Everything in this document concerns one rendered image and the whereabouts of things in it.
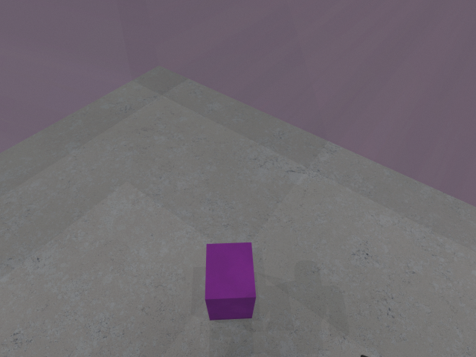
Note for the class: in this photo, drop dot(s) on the carton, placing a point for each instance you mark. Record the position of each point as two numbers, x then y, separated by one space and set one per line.
229 281

